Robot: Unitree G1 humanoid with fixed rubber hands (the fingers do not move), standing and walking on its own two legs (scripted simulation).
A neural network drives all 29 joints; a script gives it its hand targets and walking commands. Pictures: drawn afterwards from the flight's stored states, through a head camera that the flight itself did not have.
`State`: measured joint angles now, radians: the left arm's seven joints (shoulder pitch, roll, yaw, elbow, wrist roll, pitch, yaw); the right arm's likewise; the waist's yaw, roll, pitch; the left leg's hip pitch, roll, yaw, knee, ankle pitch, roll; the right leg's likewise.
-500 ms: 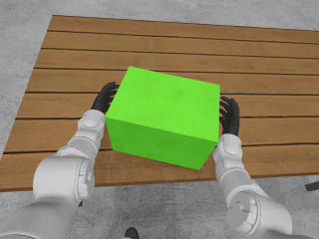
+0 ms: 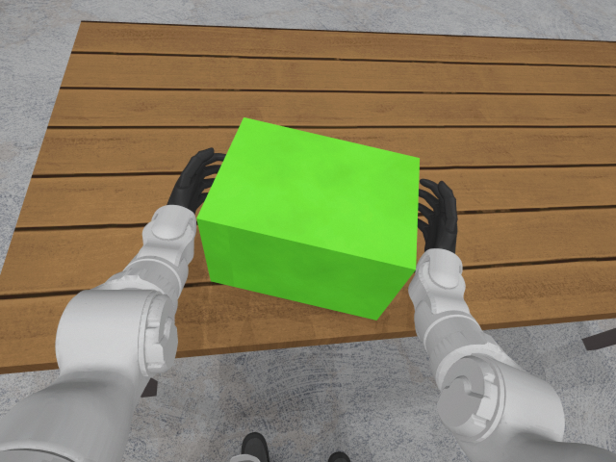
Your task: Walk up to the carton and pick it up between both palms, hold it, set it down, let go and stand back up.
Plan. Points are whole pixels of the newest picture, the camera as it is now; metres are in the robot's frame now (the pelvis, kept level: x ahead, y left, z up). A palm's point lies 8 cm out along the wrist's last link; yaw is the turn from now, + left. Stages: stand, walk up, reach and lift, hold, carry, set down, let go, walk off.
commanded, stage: set down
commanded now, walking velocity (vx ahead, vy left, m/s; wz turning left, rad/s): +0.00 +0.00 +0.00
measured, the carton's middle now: (312, 221) +0.44 -0.02 -0.01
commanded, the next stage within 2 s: none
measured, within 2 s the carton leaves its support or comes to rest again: rests again in 0.18 s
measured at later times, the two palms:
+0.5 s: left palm (186, 183) +0.48 +0.16 +0.02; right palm (437, 224) +0.40 -0.18 +0.03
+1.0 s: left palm (146, 200) +0.45 +0.21 +0.02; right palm (466, 238) +0.37 -0.21 +0.05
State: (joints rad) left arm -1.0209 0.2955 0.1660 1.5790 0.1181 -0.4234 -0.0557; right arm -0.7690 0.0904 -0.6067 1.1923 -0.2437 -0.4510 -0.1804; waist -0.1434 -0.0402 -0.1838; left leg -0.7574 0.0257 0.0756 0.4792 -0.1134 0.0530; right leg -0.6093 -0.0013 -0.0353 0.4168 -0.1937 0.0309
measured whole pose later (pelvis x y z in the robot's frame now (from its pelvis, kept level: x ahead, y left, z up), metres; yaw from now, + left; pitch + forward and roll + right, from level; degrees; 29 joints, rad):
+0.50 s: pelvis +0.00 +0.01 -0.02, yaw -2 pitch +28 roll -4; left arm -1.02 0.32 -0.01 1.38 -0.11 -0.26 -0.02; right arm -0.86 -0.02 -0.22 1.20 0.13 -0.27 -0.24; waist -0.16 -0.01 -0.29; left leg -0.96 0.04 0.09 0.65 -0.18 0.07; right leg -0.81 0.00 -0.01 0.57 -0.25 0.05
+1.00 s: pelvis -0.02 +0.02 -0.03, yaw -1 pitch +24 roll -4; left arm -0.91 0.45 -0.13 1.20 -0.27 -0.09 -0.06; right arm -0.76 -0.15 -0.04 0.98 0.32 -0.09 -0.23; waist -0.18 -0.01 -0.26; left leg -0.94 0.02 0.09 0.71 -0.19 0.08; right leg -0.81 -0.02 -0.02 0.68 -0.29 0.06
